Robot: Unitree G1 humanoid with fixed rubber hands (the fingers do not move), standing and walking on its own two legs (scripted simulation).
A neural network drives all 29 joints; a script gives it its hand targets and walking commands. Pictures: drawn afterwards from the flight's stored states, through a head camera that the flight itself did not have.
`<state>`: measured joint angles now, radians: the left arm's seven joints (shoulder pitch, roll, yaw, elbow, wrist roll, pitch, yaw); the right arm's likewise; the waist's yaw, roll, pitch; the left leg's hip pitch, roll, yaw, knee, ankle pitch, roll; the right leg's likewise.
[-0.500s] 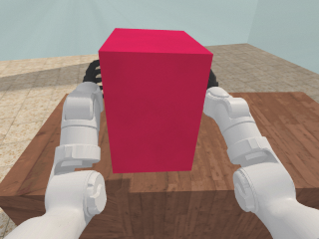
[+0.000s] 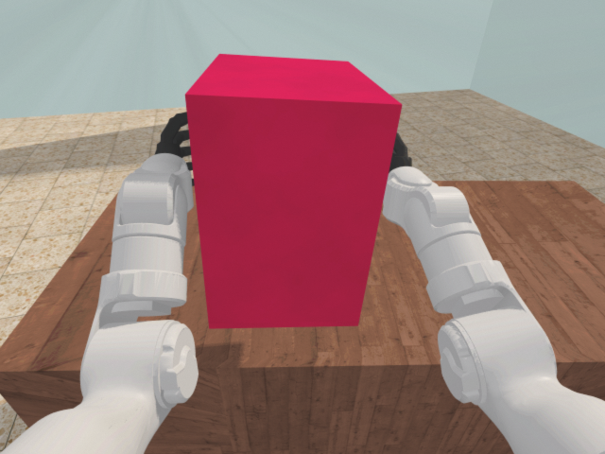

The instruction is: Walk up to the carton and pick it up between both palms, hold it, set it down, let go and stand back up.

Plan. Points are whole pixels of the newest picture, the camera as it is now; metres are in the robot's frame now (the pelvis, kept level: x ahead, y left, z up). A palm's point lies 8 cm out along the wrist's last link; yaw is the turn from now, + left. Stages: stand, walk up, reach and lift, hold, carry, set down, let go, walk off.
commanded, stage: hold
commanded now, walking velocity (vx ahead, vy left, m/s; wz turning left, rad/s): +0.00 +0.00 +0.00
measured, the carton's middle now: (285, 182) +0.41 +0.01 +0.23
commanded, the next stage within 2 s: none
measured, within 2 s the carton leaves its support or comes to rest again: neither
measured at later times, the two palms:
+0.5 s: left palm (172, 176) +0.37 +0.15 +0.26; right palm (395, 185) +0.36 -0.14 +0.24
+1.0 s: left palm (169, 166) +0.37 +0.15 +0.27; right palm (395, 180) +0.36 -0.14 +0.25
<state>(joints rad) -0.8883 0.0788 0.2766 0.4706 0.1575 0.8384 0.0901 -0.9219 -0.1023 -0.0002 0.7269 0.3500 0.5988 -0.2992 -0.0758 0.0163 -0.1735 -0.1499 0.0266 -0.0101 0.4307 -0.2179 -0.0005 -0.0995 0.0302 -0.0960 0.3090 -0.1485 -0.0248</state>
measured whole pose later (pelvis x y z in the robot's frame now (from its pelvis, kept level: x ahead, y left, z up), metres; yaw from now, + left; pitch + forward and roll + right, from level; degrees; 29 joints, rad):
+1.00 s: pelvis +0.00 +0.00 +0.00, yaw +0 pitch -4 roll -2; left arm -0.90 0.08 0.27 0.47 0.16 0.84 0.09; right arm -0.93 -0.11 0.02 0.73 0.36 0.59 -0.30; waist -0.08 0.02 -0.16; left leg -0.15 0.03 -0.01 0.44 -0.22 0.00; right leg -0.09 0.03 -0.09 0.30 -0.14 -0.02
